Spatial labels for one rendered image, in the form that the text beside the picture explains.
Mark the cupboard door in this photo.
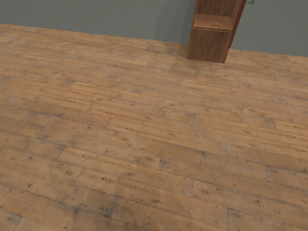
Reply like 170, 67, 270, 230
228, 0, 246, 48

